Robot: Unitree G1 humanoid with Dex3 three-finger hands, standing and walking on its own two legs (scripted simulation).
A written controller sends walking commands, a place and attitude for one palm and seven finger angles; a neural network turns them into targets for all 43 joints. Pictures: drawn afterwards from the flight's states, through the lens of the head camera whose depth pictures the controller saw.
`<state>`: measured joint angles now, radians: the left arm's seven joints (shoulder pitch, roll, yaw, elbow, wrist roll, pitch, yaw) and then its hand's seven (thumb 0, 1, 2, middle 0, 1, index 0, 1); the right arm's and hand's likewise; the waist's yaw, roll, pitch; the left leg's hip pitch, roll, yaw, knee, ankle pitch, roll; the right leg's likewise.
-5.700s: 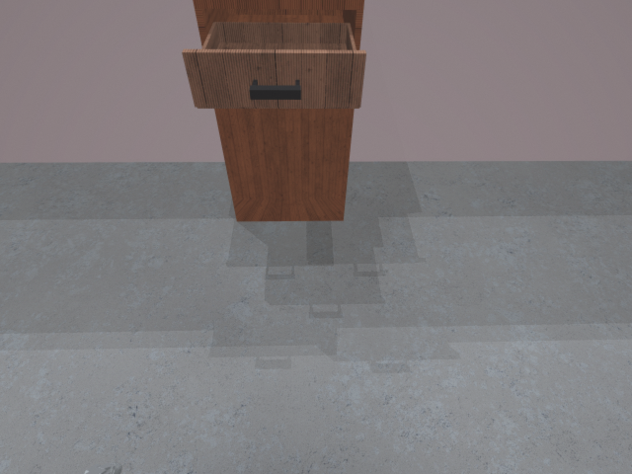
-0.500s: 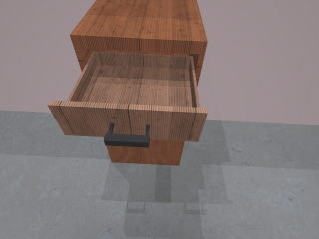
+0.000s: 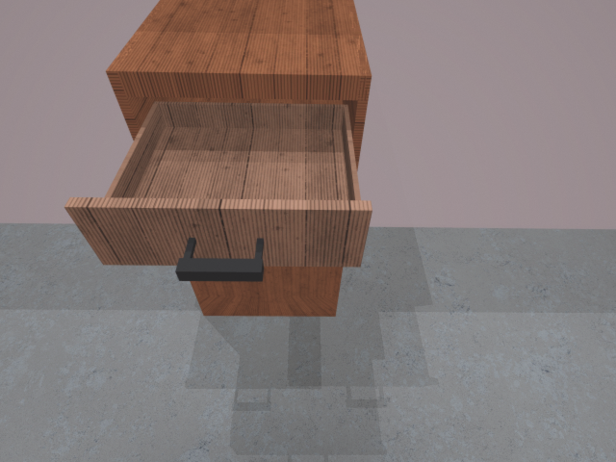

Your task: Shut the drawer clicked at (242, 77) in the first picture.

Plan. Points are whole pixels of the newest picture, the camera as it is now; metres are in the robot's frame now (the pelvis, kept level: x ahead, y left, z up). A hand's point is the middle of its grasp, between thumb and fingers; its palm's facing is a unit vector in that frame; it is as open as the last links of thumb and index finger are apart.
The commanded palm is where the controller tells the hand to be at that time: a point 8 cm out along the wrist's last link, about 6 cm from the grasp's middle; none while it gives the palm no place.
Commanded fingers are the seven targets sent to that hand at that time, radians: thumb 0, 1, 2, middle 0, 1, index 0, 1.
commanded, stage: come to a stop and stand still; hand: left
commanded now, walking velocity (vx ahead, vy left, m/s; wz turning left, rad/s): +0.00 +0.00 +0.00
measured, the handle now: (223, 257) +0.39 +0.15 +0.02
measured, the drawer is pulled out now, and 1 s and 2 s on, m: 0.29 0.29 0.29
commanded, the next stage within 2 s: look again from close up in 0.98 s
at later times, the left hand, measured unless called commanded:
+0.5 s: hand out of the picture +0.00 +0.14 -0.18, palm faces +0.05 -0.99 -0.16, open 7.4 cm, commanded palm none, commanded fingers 0.00 0.90 0.90 -0.20 -0.30 -0.20 -0.30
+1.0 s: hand out of the picture +0.03 +0.14 -0.18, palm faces +0.05 -0.98 -0.19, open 7.4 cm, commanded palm none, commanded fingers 0.00 0.90 0.90 -0.20 -0.30 -0.20 -0.30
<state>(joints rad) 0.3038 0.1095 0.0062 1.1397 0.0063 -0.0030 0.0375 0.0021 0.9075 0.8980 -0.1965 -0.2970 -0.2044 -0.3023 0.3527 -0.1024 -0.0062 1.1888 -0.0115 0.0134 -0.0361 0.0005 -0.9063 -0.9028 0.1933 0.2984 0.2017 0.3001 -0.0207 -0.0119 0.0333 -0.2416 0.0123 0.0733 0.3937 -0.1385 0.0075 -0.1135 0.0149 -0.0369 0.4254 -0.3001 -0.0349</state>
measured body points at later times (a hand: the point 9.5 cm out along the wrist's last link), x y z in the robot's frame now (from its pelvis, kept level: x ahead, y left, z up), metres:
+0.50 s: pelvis +0.03 -0.01 +0.00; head +0.05 -0.01 +0.45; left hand +0.00 +0.19 -0.16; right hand +0.03 -0.23 -0.16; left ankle +0.05 +0.12 -0.74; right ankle -0.04 -0.09 -0.74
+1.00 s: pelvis +0.05 -0.02 +0.00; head +0.07 -0.02 +0.45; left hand +0.03 +0.19 -0.16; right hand +0.05 -0.24 -0.17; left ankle +0.05 +0.12 -0.74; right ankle -0.04 -0.09 -0.74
